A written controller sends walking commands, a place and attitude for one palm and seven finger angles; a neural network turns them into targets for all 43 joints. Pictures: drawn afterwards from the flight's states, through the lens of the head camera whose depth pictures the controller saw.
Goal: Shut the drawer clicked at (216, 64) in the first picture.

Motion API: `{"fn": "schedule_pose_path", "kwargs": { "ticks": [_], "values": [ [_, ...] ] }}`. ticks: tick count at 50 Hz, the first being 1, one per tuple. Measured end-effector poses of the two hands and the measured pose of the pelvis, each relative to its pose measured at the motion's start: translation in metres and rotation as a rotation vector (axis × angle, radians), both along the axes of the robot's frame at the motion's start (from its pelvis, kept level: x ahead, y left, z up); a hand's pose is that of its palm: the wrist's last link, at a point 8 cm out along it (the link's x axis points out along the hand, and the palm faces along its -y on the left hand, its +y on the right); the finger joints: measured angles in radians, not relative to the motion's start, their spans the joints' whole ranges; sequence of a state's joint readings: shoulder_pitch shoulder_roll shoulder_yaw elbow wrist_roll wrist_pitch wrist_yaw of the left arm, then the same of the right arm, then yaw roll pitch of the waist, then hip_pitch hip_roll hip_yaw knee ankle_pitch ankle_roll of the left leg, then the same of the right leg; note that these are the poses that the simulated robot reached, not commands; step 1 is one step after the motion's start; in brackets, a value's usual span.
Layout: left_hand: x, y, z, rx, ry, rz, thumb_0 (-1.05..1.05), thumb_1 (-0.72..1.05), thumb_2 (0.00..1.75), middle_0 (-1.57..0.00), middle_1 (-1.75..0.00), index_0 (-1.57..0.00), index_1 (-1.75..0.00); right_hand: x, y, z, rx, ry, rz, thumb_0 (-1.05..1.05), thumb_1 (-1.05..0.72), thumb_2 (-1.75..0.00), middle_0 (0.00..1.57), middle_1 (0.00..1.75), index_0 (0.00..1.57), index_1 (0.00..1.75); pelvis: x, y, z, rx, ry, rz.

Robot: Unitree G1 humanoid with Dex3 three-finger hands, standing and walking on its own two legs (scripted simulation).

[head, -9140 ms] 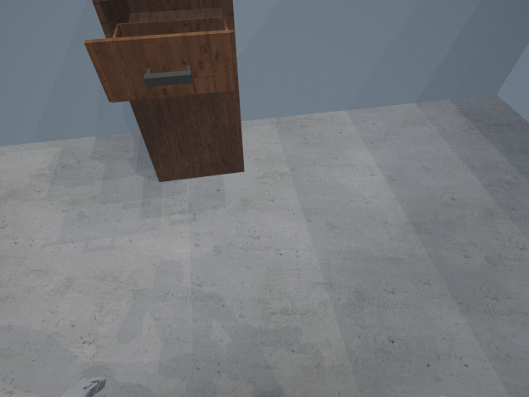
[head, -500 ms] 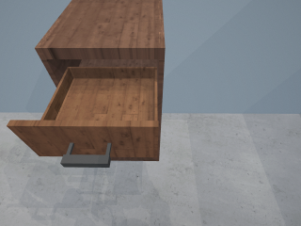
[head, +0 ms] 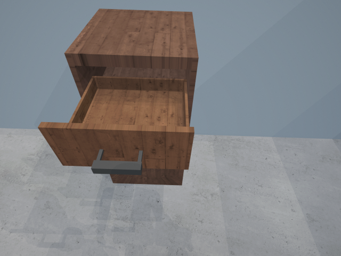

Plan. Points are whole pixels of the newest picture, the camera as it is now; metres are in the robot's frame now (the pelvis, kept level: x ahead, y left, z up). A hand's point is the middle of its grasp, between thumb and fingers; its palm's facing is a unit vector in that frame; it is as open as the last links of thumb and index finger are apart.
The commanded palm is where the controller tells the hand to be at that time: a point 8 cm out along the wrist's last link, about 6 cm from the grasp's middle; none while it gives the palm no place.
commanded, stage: come to a stop and stand still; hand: left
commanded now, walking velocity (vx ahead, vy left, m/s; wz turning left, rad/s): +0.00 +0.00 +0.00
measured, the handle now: (119, 160) +0.36 +0.17 -0.01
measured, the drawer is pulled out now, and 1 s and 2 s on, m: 0.29 0.29 0.29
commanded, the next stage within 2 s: look again from close up in 0.92 s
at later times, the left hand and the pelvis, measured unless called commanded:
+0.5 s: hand out of the picture +0.00 +0.17 -0.18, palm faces +0.00 -0.99 -0.14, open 7.3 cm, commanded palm none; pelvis +0.02 +0.02 +0.00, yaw +0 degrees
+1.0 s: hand out of the picture +0.03 +0.18 -0.17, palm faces +0.00 -0.98 -0.18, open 7.3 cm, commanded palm none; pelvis +0.04 +0.02 +0.00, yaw -1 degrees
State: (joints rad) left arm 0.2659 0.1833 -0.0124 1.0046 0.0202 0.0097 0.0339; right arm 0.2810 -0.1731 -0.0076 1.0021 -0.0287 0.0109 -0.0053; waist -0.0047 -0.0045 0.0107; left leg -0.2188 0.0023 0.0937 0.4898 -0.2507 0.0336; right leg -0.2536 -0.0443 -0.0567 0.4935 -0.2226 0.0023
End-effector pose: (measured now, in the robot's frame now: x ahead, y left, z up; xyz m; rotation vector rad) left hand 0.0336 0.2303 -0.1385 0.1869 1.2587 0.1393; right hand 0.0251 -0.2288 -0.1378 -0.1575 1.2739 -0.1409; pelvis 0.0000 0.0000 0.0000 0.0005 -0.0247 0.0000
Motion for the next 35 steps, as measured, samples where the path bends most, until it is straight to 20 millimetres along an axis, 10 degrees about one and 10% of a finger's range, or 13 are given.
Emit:
{"fn": "schedule_pose_path", "kwargs": {
  "ticks": [15,35],
  "values": [
    [-0.048,-0.002,-0.005,-0.041,0.174,0.037,0.00,0.91,0.90,-0.20,-0.30,-0.20,-0.30,-0.035,0.028,-0.004,0.032,0.150,-0.031,0.00,-0.91,-0.90,0.20,0.30,0.20,0.30,0.012,0.015,0.002,-0.001,0.013,-0.002],
    [-0.014,-0.003,-0.009,-0.056,0.150,0.028,0.01,0.92,0.90,-0.20,-0.30,-0.20,-0.30,-0.004,0.034,-0.003,0.016,0.124,-0.038,0.01,-0.92,-0.90,0.20,0.30,0.20,0.30,0.032,0.020,0.003,-0.003,-0.001,-0.013]
  ]
}}
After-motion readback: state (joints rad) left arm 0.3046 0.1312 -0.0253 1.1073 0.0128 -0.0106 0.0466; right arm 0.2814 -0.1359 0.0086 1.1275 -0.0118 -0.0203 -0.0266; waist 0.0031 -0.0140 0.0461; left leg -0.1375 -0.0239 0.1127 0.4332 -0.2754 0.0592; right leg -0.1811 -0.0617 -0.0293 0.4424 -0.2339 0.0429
